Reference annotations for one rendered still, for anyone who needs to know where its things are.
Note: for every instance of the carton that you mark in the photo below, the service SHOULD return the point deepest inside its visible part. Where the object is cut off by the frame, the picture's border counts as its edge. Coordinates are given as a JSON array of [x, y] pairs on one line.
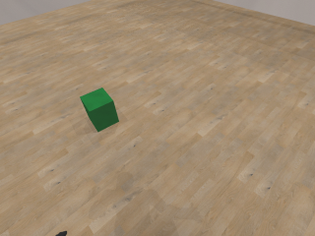
[[100, 109]]

